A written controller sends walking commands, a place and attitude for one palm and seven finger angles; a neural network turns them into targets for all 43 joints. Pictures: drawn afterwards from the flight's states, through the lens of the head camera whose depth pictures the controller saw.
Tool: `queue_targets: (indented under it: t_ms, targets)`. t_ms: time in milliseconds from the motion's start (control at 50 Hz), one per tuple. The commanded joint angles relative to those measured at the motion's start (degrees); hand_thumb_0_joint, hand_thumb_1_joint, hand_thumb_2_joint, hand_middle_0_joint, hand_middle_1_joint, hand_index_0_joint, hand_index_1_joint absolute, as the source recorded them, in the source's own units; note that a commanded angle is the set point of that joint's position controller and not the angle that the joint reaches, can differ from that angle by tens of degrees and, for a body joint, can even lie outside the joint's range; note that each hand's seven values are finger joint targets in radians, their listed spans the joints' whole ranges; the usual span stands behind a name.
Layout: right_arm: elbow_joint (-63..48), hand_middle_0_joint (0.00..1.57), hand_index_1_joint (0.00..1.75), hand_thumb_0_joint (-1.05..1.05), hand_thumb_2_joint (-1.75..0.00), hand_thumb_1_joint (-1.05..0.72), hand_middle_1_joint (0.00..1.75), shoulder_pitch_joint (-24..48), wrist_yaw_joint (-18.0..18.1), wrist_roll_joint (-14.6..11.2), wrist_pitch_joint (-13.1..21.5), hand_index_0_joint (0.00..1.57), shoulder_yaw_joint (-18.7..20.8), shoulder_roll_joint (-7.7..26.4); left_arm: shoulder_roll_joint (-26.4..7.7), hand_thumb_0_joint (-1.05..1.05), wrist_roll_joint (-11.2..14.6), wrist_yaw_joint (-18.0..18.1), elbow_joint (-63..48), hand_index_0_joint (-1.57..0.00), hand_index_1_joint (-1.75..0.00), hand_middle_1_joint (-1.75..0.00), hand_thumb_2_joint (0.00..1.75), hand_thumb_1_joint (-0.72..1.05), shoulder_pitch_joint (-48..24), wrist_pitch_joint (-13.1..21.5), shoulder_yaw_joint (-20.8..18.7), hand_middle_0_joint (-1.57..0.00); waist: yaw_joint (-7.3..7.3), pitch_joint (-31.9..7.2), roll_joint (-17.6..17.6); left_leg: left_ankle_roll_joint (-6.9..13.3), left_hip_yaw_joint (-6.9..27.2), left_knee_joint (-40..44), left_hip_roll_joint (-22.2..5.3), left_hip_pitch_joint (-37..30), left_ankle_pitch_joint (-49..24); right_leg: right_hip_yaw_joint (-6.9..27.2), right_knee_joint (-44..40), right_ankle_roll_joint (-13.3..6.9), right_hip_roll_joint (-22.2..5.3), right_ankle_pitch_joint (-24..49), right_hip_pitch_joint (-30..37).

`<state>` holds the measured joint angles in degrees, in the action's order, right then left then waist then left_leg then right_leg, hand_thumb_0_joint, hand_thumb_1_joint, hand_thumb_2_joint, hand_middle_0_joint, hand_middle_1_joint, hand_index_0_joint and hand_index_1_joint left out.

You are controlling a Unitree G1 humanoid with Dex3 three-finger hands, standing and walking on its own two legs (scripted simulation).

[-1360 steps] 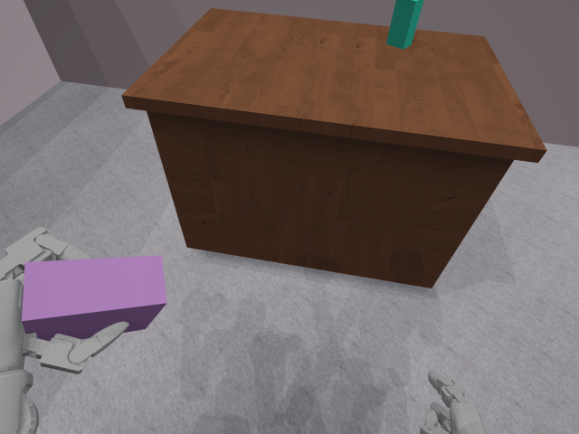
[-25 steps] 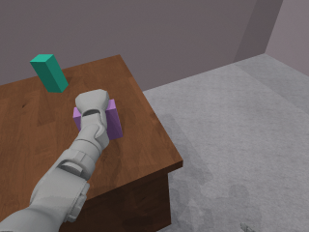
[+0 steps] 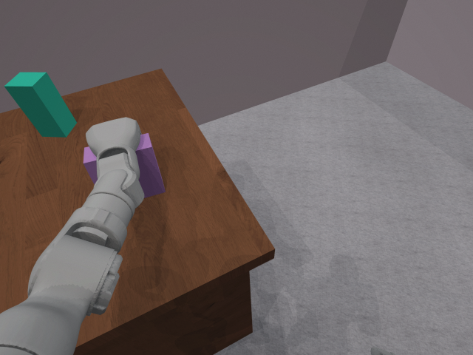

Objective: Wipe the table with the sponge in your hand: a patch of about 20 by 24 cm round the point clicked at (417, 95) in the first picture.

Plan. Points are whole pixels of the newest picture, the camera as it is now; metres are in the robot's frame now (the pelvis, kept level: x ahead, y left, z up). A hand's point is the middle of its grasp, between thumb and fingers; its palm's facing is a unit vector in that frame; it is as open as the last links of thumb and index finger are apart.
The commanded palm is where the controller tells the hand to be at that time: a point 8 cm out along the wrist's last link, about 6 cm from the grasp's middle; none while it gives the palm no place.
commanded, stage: wipe forward along the third lane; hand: left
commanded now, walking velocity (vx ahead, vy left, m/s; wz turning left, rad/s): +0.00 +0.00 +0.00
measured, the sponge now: (130, 178) +0.44 +0.21 +0.06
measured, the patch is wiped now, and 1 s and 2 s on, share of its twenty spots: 0.90 1.00 1.00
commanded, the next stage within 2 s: wipe back along the third lane in 0.08 s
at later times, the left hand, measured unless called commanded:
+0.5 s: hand (120, 158) +0.46 +0.23 +0.09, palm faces +0.02 -0.03 -1.00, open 9.6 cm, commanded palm +0.41 +0.22 +0.12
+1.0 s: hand (123, 171) +0.42 +0.21 +0.10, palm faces +0.05 -0.04 -1.00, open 9.5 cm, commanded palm +0.36 +0.18 +0.13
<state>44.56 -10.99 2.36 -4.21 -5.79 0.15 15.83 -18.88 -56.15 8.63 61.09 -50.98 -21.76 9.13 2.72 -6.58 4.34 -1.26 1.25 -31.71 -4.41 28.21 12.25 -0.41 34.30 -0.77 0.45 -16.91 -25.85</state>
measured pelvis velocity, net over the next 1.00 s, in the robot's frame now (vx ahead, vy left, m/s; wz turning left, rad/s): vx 0.05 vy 0.03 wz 0.03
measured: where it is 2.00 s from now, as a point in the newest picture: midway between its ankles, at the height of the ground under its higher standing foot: outside the picture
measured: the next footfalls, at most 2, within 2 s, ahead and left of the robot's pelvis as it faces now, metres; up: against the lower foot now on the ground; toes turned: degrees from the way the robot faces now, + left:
none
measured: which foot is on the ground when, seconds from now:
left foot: down 0.00-1.00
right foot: down 0.00-1.00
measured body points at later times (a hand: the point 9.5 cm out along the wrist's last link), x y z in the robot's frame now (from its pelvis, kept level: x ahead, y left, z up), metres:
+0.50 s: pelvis +0.02 +0.03 +0.00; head +0.03 +0.02 +0.45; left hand +0.45 +0.22 +0.15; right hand +0.14 -0.22 -0.13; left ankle +0.04 +0.17 -0.73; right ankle +0.00 -0.11 -0.73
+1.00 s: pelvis +0.05 +0.03 +0.01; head +0.04 +0.00 +0.45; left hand +0.41 +0.21 +0.15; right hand +0.29 -0.16 -0.09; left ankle +0.04 +0.17 -0.73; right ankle +0.00 -0.11 -0.73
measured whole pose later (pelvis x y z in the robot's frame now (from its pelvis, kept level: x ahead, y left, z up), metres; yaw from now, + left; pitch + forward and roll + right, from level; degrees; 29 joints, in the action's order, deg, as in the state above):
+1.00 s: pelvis +0.05 +0.03 +0.01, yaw +2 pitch +5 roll +0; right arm 39.5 1.0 -3.6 -4.6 -13.2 -0.8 13.8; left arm -10.0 -56.4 7.8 28.1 -31.2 -37.3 24.3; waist -4.5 -7.8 3.9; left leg -1.4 1.3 -31.1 -1.3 19.2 16.4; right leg -1.0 30.1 1.5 -2.9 -19.9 -14.5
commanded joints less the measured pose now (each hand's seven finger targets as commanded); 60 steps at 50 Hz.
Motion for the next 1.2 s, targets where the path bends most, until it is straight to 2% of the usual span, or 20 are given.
queue_targets:
  t_ms: [0, 120, 200, 280, 300, 340, 400, 480, 600, 620, 680, 700, 760, 820, 940, 980, 1040, 1080, 1140, 1180]
  targets:
    - [-6.25, 0.2, 0.3, 0.0, -0.9, -0.9, 0.3, 2.12, 0.2, 0.02, 2.07, 0.2, 2.19, 6.89, -14.83, 0.0, -1.95, 2.08, -3.43, -1.2, -1.6, -1.6, 1.3, 0.1, -18.63, -0.77, -2.17, -1.2, 0.68, -13.27, -9.71, 3.38, -3.67, 1.49, 3.83, -5.53, -2.45, -0.3, -7.33, 0.45, 0.04, 12.19, 5.81]
    - [-5.88, 0.2, 0.3, 0.0, -0.9, -0.9, 0.3, 1.37, -0.13, 0.21, 1.5, 0.2, 2.44, 7.2, -16.34, 0.0, -2.72, 2.34, -2.85, -1.2, -1.6, -1.6, 1.3, 0.1, -18.82, -0.51, -3.43, -1.2, 0.72, -14.06, -9.74, 3.35, -3.99, 1.32, 3.78, -5.7, -4.42, -0.63, -6.95, 0.3, 0.02, 15.24, 6.32]
    - [-6.61, 0.2, 0.3, 0.0, -0.9, -0.9, 0.3, 1.57, -0.65, 0.51, 1.17, 0.2, 2.95, 6.71, -12.88, 0.0, -2.26, 2.54, -3.93, -1.2, -1.6, -1.6, 1.3, 0.1, -13.77, -0.23, -2.91, -1.2, -0.84, -16.4, -8.58, 3.3, -4.48, 1.27, 3.92, -7.48, -7.39, -1.19, -6.58, -0.1, 0.17, 18.41, 8.3]
    - [-7.28, 0.2, 0.3, 0.0, -0.9, -0.9, 0.3, 3.79, -1.04, 0.23, 0.63, 0.2, 2.88, 6.08, -8.83, 0.0, -1.47, 2.92, -6.21, -1.2, -1.6, -1.6, 1.3, 0.1, -11.39, -0.74, -1.49, -1.2, -1.6, -14.66, -8.95, 3.1, -4.26, 2.53, 3.88, -8.47, -7.83, -1.95, -7.13, -0.51, 0.43, 17.13, 7.9]
    - [-7.54, 0.2, 0.3, 0.0, -0.9, -0.9, 0.3, 4.07, -1.19, 0.2, 0.57, 0.2, 2.96, 5.98, -6.36, 0.0, -1.27, 3.05, -6.71, -1.2, -1.6, -1.6, 1.3, 0.1, -10.05, -1.17, 0.41, -1.2, -1.58, -13.31, -8.28, 3.17, -4.45, 2.68, 3.88, -9.26, -7.04, -2.3, -7.51, -0.47, 0.57, 15.43, 6.81]
    - [-7.31, 0.2, 0.3, 0.0, -0.9, -0.9, 0.3, 4.92, -1.43, 0.21, 0.29, 0.2, 2.91, 6.0, -6.69, 0.0, -1.32, 3.43, -7.0, -1.2, -1.6, -1.6, 1.3, 0.1, -8.86, -2.32, -0.23, -1.2, -2.23, -13.39, -8.92, 3.03, -4.29, 3.0, 3.76, -10.01, -7.52, -2.6, -7.58, -0.73, 0.7, 15.06, 7.04]
    - [-7.62, 0.2, 0.3, 0.0, -0.9, -0.9, 0.3, 7.06, -1.83, 0.01, 0.05, 0.2, 2.81, 5.44, -2.17, 0.0, -0.34, 3.5, -9.23, -1.2, -1.6, -1.6, 1.3, 0.1, -8.89, -4.07, 2.58, -1.2, -2.63, -12.21, -6.6, 2.77, -3.88, 3.75, 3.56, -11.96, -7.49, -3.51, -7.68, -1.17, 0.99, 12.37, 5.6]
    - [-9.0, 0.2, 0.3, 0.0, -0.9, -0.9, 0.3, 10.57, -2.4, -0.26, -0.46, 0.2, 2.46, 4.59, 2.31, 0.0, 1.8, 3.34, -14.28, -1.2, -1.6, -1.6, 1.3, 0.1, -5.87, -6.73, 4.63, -1.2, -3.91, -14.96, -6.69, 2.5, -3.41, 4.23, 3.5, -14.11, -10.31, -3.89, -7.33, -1.71, 1.08, 14.36, 7.89]
    - [-9.63, 0.2, 0.3, 0.0, -0.9, -0.9, 0.3, 14.03, -2.99, -0.39, -1.63, 0.2, 1.89, 4.39, 6.15, 0.0, 3.12, 2.18, -18.79, -1.2, -1.6, -1.6, 1.3, 0.1, -3.27, -11.32, 8.27, -1.2, -4.28, -13.88, -7.43, 2.44, -3.08, 4.18, 3.77, -16.4, -11.98, -4.53, -7.37, -2.02, 1.18, 15.84, 8.98]
    - [-9.6, 0.2, 0.3, 0.0, -0.9, -0.9, 0.3, 14.49, -3.19, -0.34, -1.93, 0.2, 1.86, 4.45, 5.27, 0.0, 2.87, 1.98, -19.4, -1.2, -1.6, -1.6, 1.3, 0.1, -1.78, -11.89, 7.46, -1.2, -4.64, -14.06, -7.41, 2.33, -3.12, 4.01, 3.79, -16.57, -12.78, -4.56, -7.23, -2.12, 1.04, 16.83, 9.51]
    - [-11.24, 0.2, 0.3, 0.0, -0.9, -0.9, 0.3, 16.97, -3.77, -0.5, -2.6, 0.2, 1.58, 4.03, 8.22, 0.0, 3.25, 0.47, -24.56, -1.2, -1.6, -1.6, 1.3, 0.1, 0.37, -12.76, 9.9, -1.2, -4.83, -15.15, -8.48, 2.4, -2.8, 3.41, 4.04, -17.03, -15.81, -4.65, -6.56, -2.41, 0.93, 20.85, 11.58]
    - [-11.0, 0.2, 0.3, 0.0, -0.9, -0.9, 0.3, 16.94, -3.91, -0.46, -2.91, 0.2, 1.48, 4.24, 8.28, 0.0, 2.81, 0.14, -24.58, -1.2, -1.6, -1.6, 1.3, 0.1, 1.41, -13.23, 10.68, -1.2, -4.61, -13.33, -8.94, 2.45, -2.78, 3.34, 4.03, -17.2, -15.29, -4.99, -6.6, -2.37, 1.01, 20.35, 10.98]
    - [-11.37, 0.2, 0.3, 0.0, -0.9, -0.9, 0.3, 18.09, -4.16, -0.55, -3.55, 0.2, 1.19, 4.22, 8.33, 0.0, 1.99, -0.86, -27.46, -1.2, -1.6, -1.6, 1.3, 0.1, 1.12, -13.98, 11.68, -1.2, -4.52, -13.07, -8.77, 2.46, -2.95, 3.0, 4.25, -17.46, -15.59, -4.73, -6.45, -2.57, 0.82, 21.53, 11.34]
    - [-12.54, 0.2, 0.3, 0.0, -0.9, -0.9, 0.3, 19.32, -5.18, -0.57, -4.12, 0.2, 1.21, 3.83, 11.37, 0.0, 2.13, -1.73, -31.95, -1.2, -1.6, -1.6, 1.3, 0.1, 5.33, -14.24, 14.29, -1.2, -4.98, -14.3, -7.42, 2.53, -2.74, 1.85, 4.4, -18.7, -19.44, -5.1, -5.19, -2.96, 0.75, 25.56, 12.83]
    - [-13.96, 0.2, 0.3, 0.0, -0.9, -0.9, 0.3, 21.9, -6.14, -0.81, -5.14, 0.2, 0.86, 3.81, 10.78, 0.0, 2.26, -3.42, -39.77, -1.2, -1.6, -1.6, 1.3, 0.1, 10.53, -15.42, 14.91, -1.2, -5.33, -13.38, -8.81, 2.61, -3.14, 0.87, 4.61, -18.44, -21.37, -4.77, -4.6, -2.86, 0.33, 30.79, 15.3]
    - [-14.58, 0.2, 0.3, 0.0, -0.9, -0.9, 0.3, 22.43, -6.46, -1.01, -5.19, 0.2, 0.92, 3.56, 11.83, 0.0, 2.61, -3.93, -41.81, -1.2, -1.6, -1.6, 1.3, 0.1, 12.91, -15.44, 15.55, -1.2, -5.21, -13.33, -10.85, 2.66, -2.98, 0.71, 4.51, -18.08, -22.32, -5.09, -4.09, -2.74, 0.26, 32.18, 16.49]
    - [-15.44, 0.2, 0.3, 0.0, -0.9, -0.9, 0.3, 23.53, -7.02, -1.01, -5.3, 0.2, 0.54, 3.43, 11.14, 0.0, 2.22, -4.31, -46.42, -1.2, -1.6, -1.6, 1.3, 0.1, 17.94, -15.57, 15.86, -1.2, -6.09, -12.72, -9.25, 2.65, -3.21, 0.39, 4.73, -18.39, -22.77, -4.84, -3.88, -2.78, 0.29, 33.18, 16.85]
    - [-16.32, 0.2, 0.3, 0.0, -0.9, -0.9, 0.3, 24.29, -7.36, -1.2, -5.22, 0.2, 0.67, 3.19, 11.56, 0.0, 3.13, -4.58, -49.59, -1.2, -1.6, -1.6, 1.3, 0.1, 20.97, -15.68, 15.93, -1.2, -6.16, -13.55, -10.69, 2.63, -3.3, 0.22, 4.72, -18.16, -23.7, -4.88, -3.49, -2.56, 0.01, 35.42, 18.79]
    - [-16.01, 0.2, 0.3, 0.0, -0.9, -0.9, 0.3, 25.19, -7.35, -1.41, -5.28, 0.2, 0.13, 3.3, 9.39, 0.0, 2.24, -4.27, -51.44, -1.2, -1.6, -1.6, 1.3, 0.1, 21.53, -16.88, 15.18, -1.2, -6.55, -10.57, -9.67, 2.4, -3.6, 1.17, 4.81, -17.47, -19.61, -4.58, -4.28, -2.57, 0.36, 31.01, 16.89]
    - [-16.43, 0.2, 0.3, 0.0, -0.9, -0.9, 0.3, 25.64, -7.44, -1.61, -5.13, 0.2, 0.35, 3.04, 10.76, 0.0, 2.7, -4.5, -53.48, -1.2, -1.6, -1.6, 1.3, 0.1, 20.73, -17.29, 16.11, -1.2, -6.04, -11.1, -10.88, 2.53, -3.47, 1.25, 4.74, -17.51, -19.36, -4.74, -4.08, -2.53, 0.33, 30.71, 17.4]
